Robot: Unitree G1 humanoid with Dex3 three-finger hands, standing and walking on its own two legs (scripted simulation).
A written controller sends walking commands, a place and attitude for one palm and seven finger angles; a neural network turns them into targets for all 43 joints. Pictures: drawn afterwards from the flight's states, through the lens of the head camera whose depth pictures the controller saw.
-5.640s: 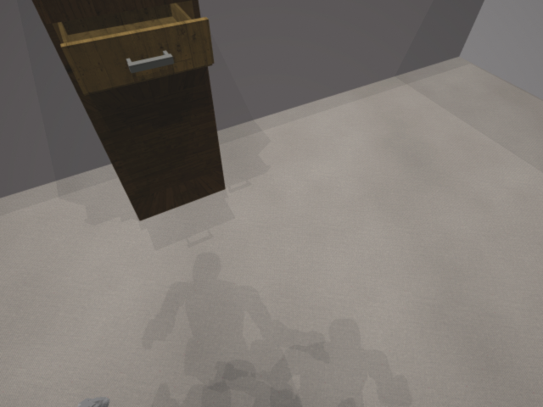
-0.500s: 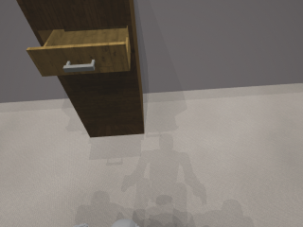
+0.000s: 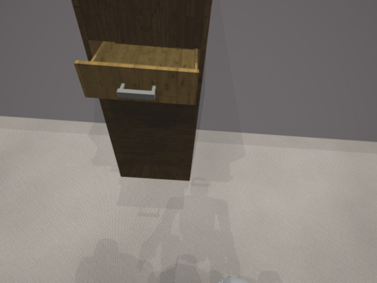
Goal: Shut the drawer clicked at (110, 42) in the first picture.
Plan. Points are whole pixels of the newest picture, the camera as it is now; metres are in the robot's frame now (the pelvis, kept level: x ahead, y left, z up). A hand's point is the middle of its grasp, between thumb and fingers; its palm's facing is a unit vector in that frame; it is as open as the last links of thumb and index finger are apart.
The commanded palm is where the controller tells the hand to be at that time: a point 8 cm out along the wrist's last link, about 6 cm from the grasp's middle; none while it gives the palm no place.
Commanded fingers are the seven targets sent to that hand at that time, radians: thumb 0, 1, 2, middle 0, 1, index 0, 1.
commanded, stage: take the last steps up to it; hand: left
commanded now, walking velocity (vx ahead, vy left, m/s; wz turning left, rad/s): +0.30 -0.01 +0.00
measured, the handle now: (137, 90) +0.66 +0.21 +0.03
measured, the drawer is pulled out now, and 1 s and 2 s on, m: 0.15 0.15 0.15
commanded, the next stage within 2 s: come to a stop and stand still in 0.46 s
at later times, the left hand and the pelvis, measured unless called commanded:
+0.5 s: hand (139, 255) +0.22 +0.13 -0.17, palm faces +0.07 -0.97 -0.22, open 7.1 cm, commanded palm none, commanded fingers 0.00 0.90 0.90 -0.20 -0.30 -0.20 -0.30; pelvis +0.16 -0.05 -0.01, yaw +2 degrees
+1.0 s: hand (131, 254) +0.23 +0.16 -0.18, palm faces +0.05 -0.97 -0.25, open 7.4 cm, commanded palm none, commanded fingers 0.00 0.90 0.90 -0.20 -0.30 -0.20 -0.30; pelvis +0.21 -0.04 -0.01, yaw -1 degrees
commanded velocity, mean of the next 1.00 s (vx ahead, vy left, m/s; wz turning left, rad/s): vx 0.03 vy -0.03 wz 0.02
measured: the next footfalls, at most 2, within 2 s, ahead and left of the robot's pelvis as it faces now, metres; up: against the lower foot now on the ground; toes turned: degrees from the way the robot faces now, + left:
right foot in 0.26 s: +0.21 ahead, -0.15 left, +0.00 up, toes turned -8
left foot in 0.66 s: +0.31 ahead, +0.09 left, +0.00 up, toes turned +8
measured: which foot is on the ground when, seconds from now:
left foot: down 0.00-0.26, up 0.28-0.64, down 0.66-1.00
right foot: up 0.00-0.24, down 0.26-0.68, up 0.70-1.00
